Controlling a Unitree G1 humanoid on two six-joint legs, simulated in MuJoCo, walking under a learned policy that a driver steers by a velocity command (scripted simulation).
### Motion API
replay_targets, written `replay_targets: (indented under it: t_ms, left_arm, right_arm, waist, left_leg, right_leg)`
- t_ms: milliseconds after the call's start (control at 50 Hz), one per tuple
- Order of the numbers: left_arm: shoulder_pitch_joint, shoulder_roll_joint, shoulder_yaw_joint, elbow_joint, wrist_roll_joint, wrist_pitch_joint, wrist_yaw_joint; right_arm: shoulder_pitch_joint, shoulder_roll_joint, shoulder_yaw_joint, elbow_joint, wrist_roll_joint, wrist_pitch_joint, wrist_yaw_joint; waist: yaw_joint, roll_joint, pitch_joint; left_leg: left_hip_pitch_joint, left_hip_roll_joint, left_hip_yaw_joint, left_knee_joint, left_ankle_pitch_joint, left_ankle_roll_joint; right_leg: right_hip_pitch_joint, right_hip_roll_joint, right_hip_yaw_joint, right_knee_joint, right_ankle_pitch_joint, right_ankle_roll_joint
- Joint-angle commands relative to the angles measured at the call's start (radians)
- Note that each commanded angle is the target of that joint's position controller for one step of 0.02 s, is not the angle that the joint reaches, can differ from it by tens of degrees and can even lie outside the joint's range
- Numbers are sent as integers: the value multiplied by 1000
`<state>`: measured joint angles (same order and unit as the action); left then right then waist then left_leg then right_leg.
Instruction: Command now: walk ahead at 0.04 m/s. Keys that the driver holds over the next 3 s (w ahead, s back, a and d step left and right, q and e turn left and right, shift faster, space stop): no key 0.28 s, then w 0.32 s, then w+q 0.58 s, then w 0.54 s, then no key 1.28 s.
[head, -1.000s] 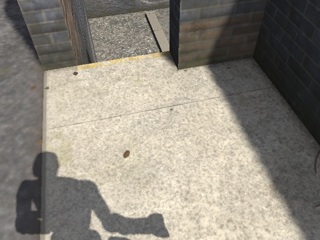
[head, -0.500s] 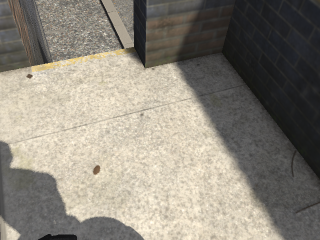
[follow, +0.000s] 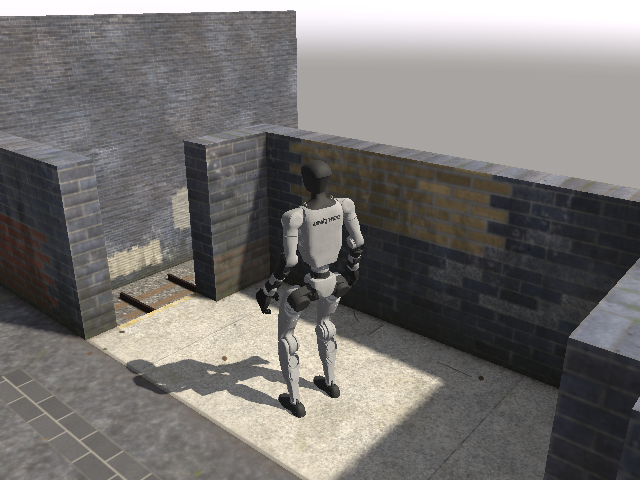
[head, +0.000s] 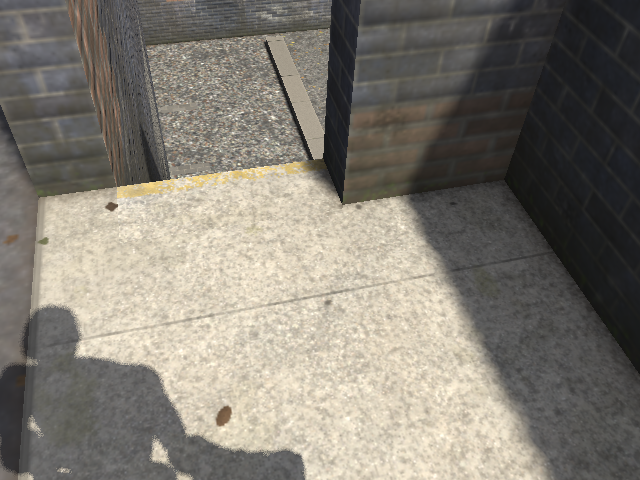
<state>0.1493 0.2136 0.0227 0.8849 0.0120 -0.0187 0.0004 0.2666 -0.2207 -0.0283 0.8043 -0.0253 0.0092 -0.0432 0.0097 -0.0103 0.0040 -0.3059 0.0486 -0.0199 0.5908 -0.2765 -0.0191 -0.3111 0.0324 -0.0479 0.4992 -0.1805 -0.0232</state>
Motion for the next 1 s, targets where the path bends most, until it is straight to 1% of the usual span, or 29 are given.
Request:
replay_targets:
  t_ms: [20,100,160,240,280,300,340,360,400,420,440,460,500,520,540,560,580,600,640,660,700,760,840,880,920,940,960,980,1000]
  left_arm:
    - [6,92,24,-23,1,2,21]
    - [9,86,25,22,-1,-2,17]
    - [7,85,25,54,-8,-6,16]
    - [18,87,27,97,-12,3,22]
    - [22,90,27,115,-14,8,27]
    - [44,86,27,134,-16,12,28]
    - [53,103,36,148,-29,14,29]
    - [35,100,36,140,-33,6,29]
    - [-20,67,29,114,-40,-30,20]
    - [-38,59,27,103,-42,-48,11]
    - [-46,65,28,99,-41,-63,3]
    - [-26,67,29,105,-43,-73,-5]
    - [125,76,40,173,-47,-77,-11]
    - [234,122,58,213,-42,-75,-9]
    - [361,233,90,244,-46,-73,-6]
    - [410,235,83,241,-29,-82,-15]
    - [338,166,59,221,-15,-93,-14]
    - [281,134,48,196,-18,-99,-15]
    - [219,104,32,176,-21,-97,-17]
    - [227,86,25,179,-16,-89,-15]
    - [258,91,22,187,-6,-81,-4]
    - [232,134,24,172,5,-80,11]
    - [274,164,28,177,-10,-85,18]
    - [284,168,32,180,-18,-79,17]
    - [262,196,40,165,-16,-67,21]
    - [253,210,46,153,-14,-58,25]
    - [237,221,50,139,-8,-45,30]
    - [222,222,49,121,-7,-39,34]
    - [237,184,35,88,10,-50,31]
  right_arm:
    - [-35,-96,-21,-40,-6,-32,4]
    - [25,-100,-25,-10,14,-52,5]
    - [35,-96,-26,5,16,-52,3]
    - [34,-88,-26,28,19,-47,5]
    - [33,-83,-26,42,19,-44,6]
    - [56,-81,-28,60,22,-41,6]
    - [66,-110,-41,72,34,-35,6]
    - [75,-117,-44,72,40,-39,5]
    - [134,-158,-57,90,52,-63,6]
    - [133,-180,-65,97,54,-75,8]
    - [119,-175,-65,97,52,-85,10]
    - [91,-166,-63,92,50,-90,15]
    - [-4,-156,-61,69,58,-85,25]
    - [-65,-129,-53,43,57,-86,27]
    - [-94,-65,-38,6,53,-100,26]
    - [-111,-79,-41,-7,57,-114,21]
    - [-83,-106,-49,3,73,-123,27]
    - [-57,-98,-47,20,77,-127,36]
    - [-74,-105,-56,28,64,-122,42]
    - [-73,-93,-56,31,62,-115,48]
    - [-91,-62,-50,28,60,-99,59]
    - [-215,-31,-31,-30,57,-91,62]
    - [-331,-33,-16,-84,56,-88,83]
    - [-358,-45,-17,-107,57,-87,97]
    - [-337,-74,-30,-120,54,-87,110]
    - [-289,-99,-42,-116,53,-84,114]
    - [-169,-137,-64,-88,55,-81,116]
    - [-6,-191,-95,-45,57,-74,108]
    - [136,-276,-121,-20,53,-60,83]
  waist:
    - [31,186,72]
    - [-1,59,17]
    - [-9,30,-21]
    - [-7,6,-28]
    - [-4,4,-23]
    - [-5,10,-41]
    - [-7,44,22]
    - [-16,62,76]
    - [-41,152,138]
    - [-38,189,160]
    - [-32,185,164]
    - [-11,174,150]
    - [71,135,96]
    - [115,58,73]
    - [140,-206,40]
    - [159,-263,25]
    - [104,-136,52]
    - [70,-89,53]
    - [41,-37,78]
    - [35,-57,71]
    - [39,-66,71]
    - [50,-49,114]
    - [73,-54,141]
    - [61,-49,147]
    - [20,-73,96]
    - [-16,-97,48]
    - [-82,-113,-25]
    - [-166,-92,-110]
    - [-192,78,-216]
  left_leg:
    - [-158,49,-90,-282,-281,43]
    - [-8,22,-45,-180,-18,34]
    - [45,15,-32,-147,109,44]
    - [62,5,-18,-137,182,47]
    - [66,1,-13,-139,203,47]
    - [77,-8,-4,-147,105,53]
    - [38,1,-40,-177,-240,101]
    - [24,37,-99,-219,-386,130]
    - [80,175,-307,-336,-499,210]
    - [103,246,-405,-374,-465,250]
    - [106,271,-429,-373,-381,262]
    - [108,263,-396,-351,-294,249]
    - [-23,166,-230,-270,-165,178]
    - [-127,82,-111,-122,-50,121]
    - [-313,-68,79,220,-20,37]
    - [-486,-100,9,472,-259,27]
    - [-557,-38,-67,610,-242,54]
    - [-575,1,-70,637,-149,78]
    - [-566,62,-60,570,3,92]
    - [-523,71,-46,536,46,87]
    - [-501,63,-19,485,114,67]
    - [-450,38,1,263,240,54]
    - [-357,18,62,77,339,74]
    - [-358,8,70,30,311,104]
    - [-284,-38,115,26,234,142]
    - [-214,-70,139,39,186,161]
    - [-70,-108,155,39,157,182]
    - [177,-129,128,-3,172,216]
    - [476,55,-175,-28,110,280]
  right_leg:
    - [100,-44,46,-39,-92,4]
    - [67,-62,69,-60,-20,-15]
    - [88,-65,68,-47,66,-11]
    - [115,-68,67,-34,125,-10]
    - [124,-69,67,-32,140,-9]
    - [131,-54,49,-25,41,-13]
    - [48,-18,17,18,-297,-31]
    - [-27,-18,21,38,-386,-41]
    - [-164,-11,-5,168,-311,-46]
    - [-204,-24,3,211,-246,-59]
    - [-207,-46,25,220,-237,-74]
    - [-171,-52,25,179,-247,-88]
    - [130,-25,2,1,-146,-97]
    - [272,-78,108,-67,-143,-112]
    - [442,-251,432,-212,-220,-204]
    - [525,-402,722,-309,-151,-297]
    - [516,-407,661,-280,-106,-284]
    - [499,-370,557,-276,-84,-249]
    - [445,-321,366,-308,59,-179]
    - [415,-288,283,-318,129,-152]
    - [383,-255,174,-337,235,-140]
    - [281,-231,66,-385,265,-131]
    - [277,-257,-19,-420,272,-126]
    - [356,-281,-53,-379,380,-113]
    - [424,-297,-91,-260,716,-92]
    - [447,-301,-107,-159,893,-82]
    - [431,-295,-121,9,1005,-70]
    - [311,-262,-131,238,960,-45]
    - [37,-189,-138,591,518,-10]
